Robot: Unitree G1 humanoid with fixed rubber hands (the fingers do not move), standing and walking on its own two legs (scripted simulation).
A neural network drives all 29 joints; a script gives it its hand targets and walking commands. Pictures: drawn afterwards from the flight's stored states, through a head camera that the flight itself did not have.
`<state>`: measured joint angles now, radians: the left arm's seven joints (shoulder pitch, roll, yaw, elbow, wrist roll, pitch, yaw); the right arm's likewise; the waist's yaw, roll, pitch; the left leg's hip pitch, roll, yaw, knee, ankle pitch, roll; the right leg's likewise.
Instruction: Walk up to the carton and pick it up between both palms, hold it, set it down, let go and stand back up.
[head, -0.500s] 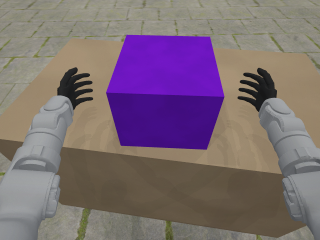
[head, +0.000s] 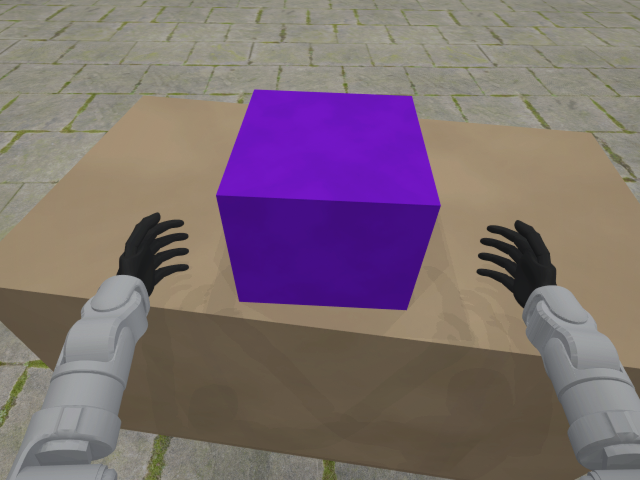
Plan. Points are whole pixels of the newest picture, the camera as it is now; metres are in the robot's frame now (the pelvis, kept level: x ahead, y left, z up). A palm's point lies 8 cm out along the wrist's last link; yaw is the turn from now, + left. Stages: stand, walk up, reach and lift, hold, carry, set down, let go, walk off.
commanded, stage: set down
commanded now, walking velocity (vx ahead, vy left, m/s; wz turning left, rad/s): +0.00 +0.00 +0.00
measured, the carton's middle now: (327, 196) +0.56 -0.01 +0.05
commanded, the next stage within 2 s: let go in 1.72 s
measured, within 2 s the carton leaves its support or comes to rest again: neither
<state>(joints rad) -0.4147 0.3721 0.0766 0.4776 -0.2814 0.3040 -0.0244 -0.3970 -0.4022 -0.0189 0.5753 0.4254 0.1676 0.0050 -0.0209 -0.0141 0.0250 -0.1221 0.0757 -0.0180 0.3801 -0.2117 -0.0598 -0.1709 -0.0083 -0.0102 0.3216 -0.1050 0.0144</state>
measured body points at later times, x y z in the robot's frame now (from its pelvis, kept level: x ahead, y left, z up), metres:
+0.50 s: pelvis +0.01 +0.01 +0.00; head +0.00 +0.02 +0.45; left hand +0.30 +0.24 +0.04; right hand +0.29 -0.24 +0.05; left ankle +0.00 +0.16 -0.75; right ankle +0.05 -0.13 -0.75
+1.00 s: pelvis +0.02 +0.01 +0.00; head +0.03 +0.01 +0.45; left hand +0.23 +0.25 -0.01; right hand +0.23 -0.23 -0.02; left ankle +0.00 +0.16 -0.75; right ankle +0.05 -0.13 -0.75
